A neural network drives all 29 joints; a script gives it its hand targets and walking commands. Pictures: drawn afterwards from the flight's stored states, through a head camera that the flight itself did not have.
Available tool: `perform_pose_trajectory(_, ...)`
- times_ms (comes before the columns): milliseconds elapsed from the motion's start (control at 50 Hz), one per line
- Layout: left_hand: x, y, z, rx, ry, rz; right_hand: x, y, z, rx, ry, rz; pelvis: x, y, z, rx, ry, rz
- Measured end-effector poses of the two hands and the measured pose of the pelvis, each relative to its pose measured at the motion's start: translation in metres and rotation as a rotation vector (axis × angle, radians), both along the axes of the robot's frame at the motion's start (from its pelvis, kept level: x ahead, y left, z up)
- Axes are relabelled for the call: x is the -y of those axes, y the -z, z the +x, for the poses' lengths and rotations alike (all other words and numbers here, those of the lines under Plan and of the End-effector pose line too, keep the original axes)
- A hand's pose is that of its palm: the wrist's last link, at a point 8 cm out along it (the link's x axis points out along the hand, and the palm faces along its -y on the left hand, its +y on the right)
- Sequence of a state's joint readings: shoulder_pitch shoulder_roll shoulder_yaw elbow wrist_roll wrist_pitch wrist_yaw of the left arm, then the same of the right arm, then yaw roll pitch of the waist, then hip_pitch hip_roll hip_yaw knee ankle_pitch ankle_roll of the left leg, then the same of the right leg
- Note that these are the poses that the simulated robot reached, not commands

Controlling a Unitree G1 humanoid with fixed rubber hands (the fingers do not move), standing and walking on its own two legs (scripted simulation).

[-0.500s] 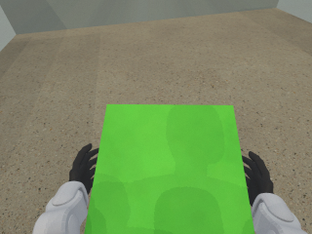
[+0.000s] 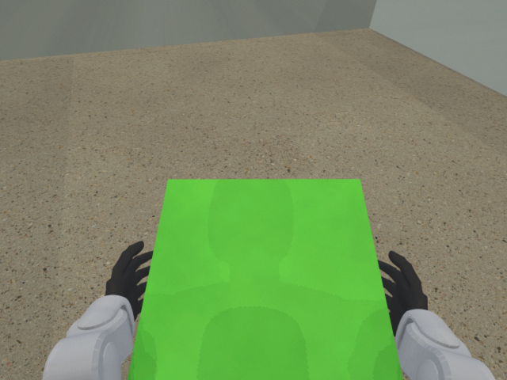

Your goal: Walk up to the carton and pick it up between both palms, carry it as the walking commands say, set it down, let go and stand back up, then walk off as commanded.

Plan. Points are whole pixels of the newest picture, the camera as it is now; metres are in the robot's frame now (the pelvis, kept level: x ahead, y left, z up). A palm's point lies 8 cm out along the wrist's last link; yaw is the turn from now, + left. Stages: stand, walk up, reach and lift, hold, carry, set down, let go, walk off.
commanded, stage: carry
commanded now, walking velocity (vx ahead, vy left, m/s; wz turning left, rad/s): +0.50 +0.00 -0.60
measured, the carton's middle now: (263, 301) +0.26 +0.01 +0.02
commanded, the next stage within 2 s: none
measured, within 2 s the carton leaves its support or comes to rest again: neither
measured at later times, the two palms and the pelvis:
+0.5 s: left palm (242, 106) +0.67 +0.06 +0.13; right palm (410, 151) +0.53 -0.27 +0.13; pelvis +0.39 -0.03 +0.02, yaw -21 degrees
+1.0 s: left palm (313, 93) +0.83 -0.12 +0.09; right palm (458, 137) +0.64 -0.43 +0.09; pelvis +0.53 -0.18 +0.00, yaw -30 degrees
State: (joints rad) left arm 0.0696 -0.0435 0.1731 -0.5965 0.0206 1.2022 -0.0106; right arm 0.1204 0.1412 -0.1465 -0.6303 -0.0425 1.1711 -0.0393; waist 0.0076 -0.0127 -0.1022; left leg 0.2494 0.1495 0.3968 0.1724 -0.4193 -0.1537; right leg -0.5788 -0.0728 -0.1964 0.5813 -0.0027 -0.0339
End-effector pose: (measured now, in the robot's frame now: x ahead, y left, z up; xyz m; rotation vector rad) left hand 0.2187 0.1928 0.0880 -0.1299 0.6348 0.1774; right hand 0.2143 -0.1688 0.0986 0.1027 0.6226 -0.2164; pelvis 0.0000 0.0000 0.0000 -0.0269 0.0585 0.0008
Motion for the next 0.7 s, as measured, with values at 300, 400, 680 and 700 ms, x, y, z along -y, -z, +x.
perform_pose_trajectory(300, 0.100, -0.020, 0.275, -0.028, 0.187, 0.004, 0.088, 0.006, 0.189, -0.015, 0.254, 0.097, 0.031, -0.031, 0.231, -0.050, 0.233, 0.026)
perform_pose_trajectory(400, 0.123, -0.031, 0.370, 0.054, 0.322, 0.017, 0.100, -0.009, 0.248, 0.059, 0.343, 0.042, 0.026, -0.024, 0.324, 0.005, 0.290, 0.018)
perform_pose_trajectory(680, 0.158, -0.011, 0.509, -0.090, 0.458, -0.006, 0.122, -0.030, 0.358, -0.096, 0.419, -0.049, 0.047, -0.039, 0.439, 0.020, 0.393, -0.027)
perform_pose_trajectory(700, 0.162, -0.008, 0.512, -0.105, 0.454, -0.016, 0.125, -0.028, 0.360, -0.106, 0.429, -0.041, 0.051, -0.039, 0.444, 0.021, 0.397, -0.028)
